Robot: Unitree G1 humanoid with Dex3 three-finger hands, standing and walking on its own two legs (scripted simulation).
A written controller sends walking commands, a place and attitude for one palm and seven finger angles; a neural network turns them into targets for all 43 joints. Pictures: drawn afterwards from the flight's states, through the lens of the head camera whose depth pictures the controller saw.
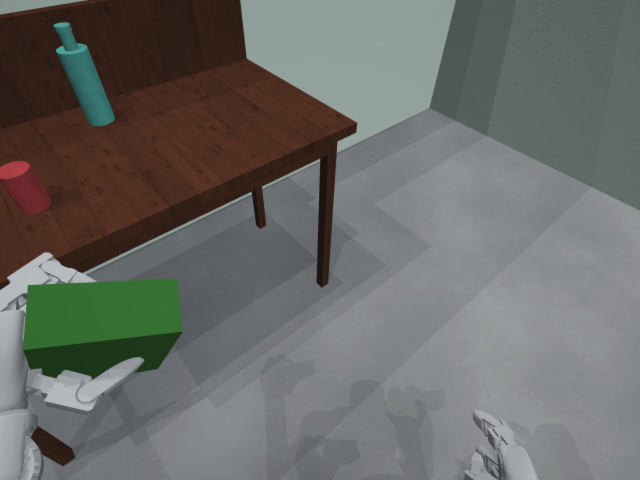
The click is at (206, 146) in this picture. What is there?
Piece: table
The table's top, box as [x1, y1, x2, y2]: [0, 59, 356, 289]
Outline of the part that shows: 356,122 251,61 243,59 108,98 115,119 109,124 103,126 90,125 87,122 80,106 0,129 0,166 7,162 15,160 26,161 31,166 52,200 50,206 45,210 36,214 24,214 21,212 0,183 0,289 9,283 6,279 8,275 44,251 50,252 64,266 73,264 355,132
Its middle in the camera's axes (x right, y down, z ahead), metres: -0.48 -0.20 +0.93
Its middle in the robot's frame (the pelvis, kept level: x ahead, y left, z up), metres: +0.80 +0.53 -0.07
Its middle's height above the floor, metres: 0.70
